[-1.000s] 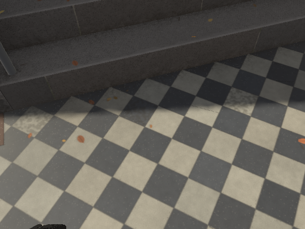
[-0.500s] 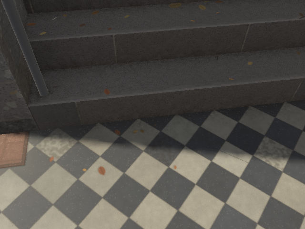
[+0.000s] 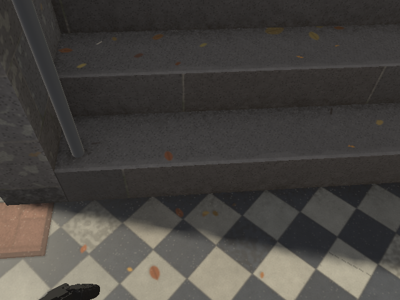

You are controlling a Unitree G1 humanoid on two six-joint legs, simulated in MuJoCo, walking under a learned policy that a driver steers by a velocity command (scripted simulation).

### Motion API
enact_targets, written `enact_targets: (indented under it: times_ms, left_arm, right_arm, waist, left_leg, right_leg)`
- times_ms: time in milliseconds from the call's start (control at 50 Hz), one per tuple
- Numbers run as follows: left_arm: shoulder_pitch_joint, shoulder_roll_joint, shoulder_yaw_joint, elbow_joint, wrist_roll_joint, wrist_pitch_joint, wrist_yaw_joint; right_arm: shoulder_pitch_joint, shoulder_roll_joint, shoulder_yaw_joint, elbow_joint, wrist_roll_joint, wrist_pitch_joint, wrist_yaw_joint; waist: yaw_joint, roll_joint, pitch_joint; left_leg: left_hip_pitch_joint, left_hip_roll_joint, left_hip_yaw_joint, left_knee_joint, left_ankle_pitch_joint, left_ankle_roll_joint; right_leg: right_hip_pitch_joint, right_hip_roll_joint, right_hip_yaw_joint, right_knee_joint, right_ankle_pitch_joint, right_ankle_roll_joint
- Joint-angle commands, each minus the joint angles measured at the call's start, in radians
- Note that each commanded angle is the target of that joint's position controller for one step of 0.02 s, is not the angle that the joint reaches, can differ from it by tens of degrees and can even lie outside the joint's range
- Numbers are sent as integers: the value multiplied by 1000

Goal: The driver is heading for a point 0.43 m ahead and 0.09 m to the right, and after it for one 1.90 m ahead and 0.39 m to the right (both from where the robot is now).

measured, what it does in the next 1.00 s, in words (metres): walks ahead, turning right: right foot, then left foot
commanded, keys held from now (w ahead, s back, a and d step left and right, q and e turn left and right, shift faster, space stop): w+e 0.36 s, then e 0.14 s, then no key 0.50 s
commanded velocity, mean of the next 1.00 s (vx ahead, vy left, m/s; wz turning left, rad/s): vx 0.28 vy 0.00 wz -0.33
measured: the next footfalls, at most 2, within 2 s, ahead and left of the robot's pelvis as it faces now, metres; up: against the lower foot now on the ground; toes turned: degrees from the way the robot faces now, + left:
right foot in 0.06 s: +0.22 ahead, -0.10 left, +0.00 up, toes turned -3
left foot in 0.50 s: +0.45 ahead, +0.07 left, +0.00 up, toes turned -18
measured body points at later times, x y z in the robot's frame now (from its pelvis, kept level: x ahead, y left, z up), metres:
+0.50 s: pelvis +0.28 -0.01 +0.00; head +0.30 -0.01 +0.45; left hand +0.36 +0.27 -0.12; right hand +0.40 -0.29 -0.08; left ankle +0.41 +0.08 -0.73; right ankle +0.18 -0.10 -0.73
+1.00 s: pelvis +0.37 -0.03 +0.01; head +0.37 -0.05 +0.46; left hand +0.59 +0.14 -0.10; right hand +0.32 -0.30 -0.13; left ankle +0.41 +0.08 -0.73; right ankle +0.34 -0.13 -0.73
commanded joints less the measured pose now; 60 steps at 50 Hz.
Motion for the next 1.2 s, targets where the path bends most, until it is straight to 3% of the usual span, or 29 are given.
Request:
enact_targets:
  times_ms: [20,40,60,80,100,120,140,180,240,340,400,480,500,520,540,560,580,600,640,680,820,860,880,900,920,940,980,1040,1200]
  left_arm:
    - [6,136,45,-64,0,-11,-3]
    - [133,164,63,-30,1,-6,2]
    - [266,204,80,-7,6,0,12]
    - [369,297,102,-10,14,-3,20]
    - [411,263,88,32,71,30,28]
    - [337,255,91,25,61,36,35]
    - [279,202,76,19,50,40,38]
    - [226,157,57,24,40,43,44]
    - [219,180,61,29,41,31,39]
    - [292,197,74,47,34,36,29]
    - [329,207,79,55,39,43,33]
    - [294,214,83,46,34,53,53]
    - [291,183,75,39,24,47,56]
    - [302,106,50,7,12,37,60]
    - [390,97,50,-9,12,48,66]
    - [413,145,54,32,47,69,73]
    - [378,151,58,47,53,78,67]
    - [347,131,54,45,49,84,61]
    - [314,108,45,42,53,99,48]
    - [302,95,36,41,44,105,41]
    - [211,76,-2,50,38,121,51]
    - [201,81,-10,59,48,109,58]
    - [195,123,-6,60,60,100,66]
    - [149,198,2,47,57,94,75]
    - [126,153,-8,66,31,92,77]
    - [18,131,-5,33,13,90,77]
    - [23,121,-6,44,27,83,80]
    - [73,98,-12,82,23,73,80]
    - [31,120,-6,128,23,80,74]
  right_arm:
    - [-10,-183,-49,-43,-6,3,-16]
    - [-29,-182,-47,-49,-9,14,-20]
    - [-27,-176,-39,-61,-16,17,-31]
    - [85,-83,-8,-96,-26,-4,-19]
    - [87,-108,-10,-72,-50,-14,5]
    - [-6,-104,-4,-93,-49,-20,16]
    - [-53,-103,6,-104,-47,-32,23]
    - [-85,-118,5,-123,-65,-15,22]
    - [-39,-94,20,-111,-65,23,25]
    - [-212,-66,42,-162,-51,18,34]
    - [-257,-75,41,-176,-39,5,29]
    - [-133,-105,27,-149,-39,-24,4]
    - [-74,-143,15,-137,-51,-36,-8]
    - [25,-221,0,-140,-69,-37,-23]
    - [8,-292,-20,-131,-54,-10,-21]
    - [4,-213,-10,-118,-33,5,-13]
    - [-21,-137,10,-122,-24,6,-8]
    - [-63,-107,21,-122,-27,10,-6]
    - [-92,-102,23,-107,-30,7,-10]
    - [-95,-106,21,-85,-29,4,-6]
    - [-100,-126,19,-15,-24,32,4]
    - [-105,-121,23,3,-16,44,4]
    - [-86,-91,32,3,-22,42,7]
    - [-22,-40,43,-2,-22,44,11]
    - [-4,-33,50,42,-17,61,-2]
    - [-86,-101,33,14,-37,43,-23]
    - [-120,-128,23,41,-34,35,-39]
    - [-83,-85,33,81,-28,33,-33]
    - [-132,-96,29,141,-26,39,-26]
  waist:
    - [63,152,-46]
    - [131,137,-116]
    - [192,74,-198]
    - [147,-157,-344]
    - [159,-150,-421]
    - [140,-63,-279]
    - [123,4,-160]
    - [57,25,-38]
    - [21,-25,-39]
    - [96,-51,12]
    - [120,-40,4]
    - [42,-38,-49]
    - [16,2,-89]
    - [-13,149,-195]
    - [40,341,-215]
    - [57,212,-171]
    - [51,124,-118]
    - [61,115,-87]
    - [67,179,-66]
    - [77,175,-92]
    - [59,208,-101]
    - [85,144,-75]
    - [74,63,-84]
    - [8,-98,-72]
    - [25,-117,-57]
    - [5,-112,-45]
    - [40,-86,-16]
    - [43,-35,-4]
    - [44,6,-37]
  left_leg:
    - [-2,273,11,167,1049,85]
    - [-23,239,50,345,1160,59]
    - [-193,219,64,597,998,24]
    - [-608,54,56,1038,430,-51]
    - [-718,-56,-13,1206,-125,-39]
    - [-795,26,-91,1238,-54,-24]
    - [-793,80,-81,1147,25,-17]
    - [-683,126,-65,997,45,-34]
    - [-575,131,-24,846,23,-65]
    - [-604,128,1,538,225,-99]
    - [-561,82,9,424,256,-102]
    - [-366,31,-8,237,264,-72]
    - [-241,101,-67,184,290,-44]
    - [-88,352,-266,168,416,16]
    - [-20,515,-547,119,627,142]
    - [-62,500,-528,151,650,180]
    - [-114,435,-403,159,686,166]
    - [-163,381,-293,145,741,145]
    - [-212,314,-169,131,882,132]
    - [-218,296,-109,140,978,135]
    - [-281,268,-56,158,767,125]
    - [-363,240,-58,190,524,63]
    - [-427,210,-48,218,378,12]
    - [-456,110,23,245,110,-34]
    - [-292,101,21,191,34,-40]
    - [-275,102,16,176,119,-68]
    - [-314,90,39,186,163,-73]
    - [-316,101,28,164,216,-69]
    - [-275,111,28,155,258,-73]
  right_leg:
    - [138,59,-30,27,-99,-60]
    - [296,102,-57,0,-94,-86]
    - [544,37,58,5,-77,-125]
    - [933,-224,559,-21,-224,-320]
    - [954,-324,841,-189,-127,-343]
    - [844,-279,694,-195,-213,-314]
    - [685,-250,587,-225,-228,-280]
    - [437,-169,461,-289,-135,-220]
    - [301,-105,363,-320,-110,-220]
    - [319,-73,360,-352,-229,-197]
    - [373,-69,369,-266,-44,-163]
    - [406,-38,412,-41,149,-75]
    - [361,17,381,77,98,-39]
    - [287,74,266,313,-138,-1]
    - [90,202,127,446,-656,17]
    - [63,111,135,560,-671,17]
    - [73,94,143,587,-611,21]
    - [91,75,140,574,-562,35]
    - [128,69,125,551,-488,61]
    - [173,81,122,482,-450,75]
    - [403,57,32,68,-327,57]
    - [536,36,54,-168,-153,32]
    - [622,-69,173,-213,-71,13]
    - [593,-234,348,-227,96,-45]
    - [417,-253,335,-233,45,-105]
    - [398,-130,260,-194,-158,-90]
    - [398,-65,206,-179,-201,-34]
    - [424,-61,196,-148,-52,-30]
    - [459,-54,193,-141,70,-42]
Velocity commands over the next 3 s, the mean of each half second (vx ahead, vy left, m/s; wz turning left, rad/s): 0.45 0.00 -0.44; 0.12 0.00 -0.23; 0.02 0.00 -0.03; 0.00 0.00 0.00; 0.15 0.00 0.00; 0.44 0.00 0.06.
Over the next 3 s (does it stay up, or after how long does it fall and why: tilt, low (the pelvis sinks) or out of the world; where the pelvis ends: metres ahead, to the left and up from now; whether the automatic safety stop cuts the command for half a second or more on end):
stays up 0.60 -0.19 0.01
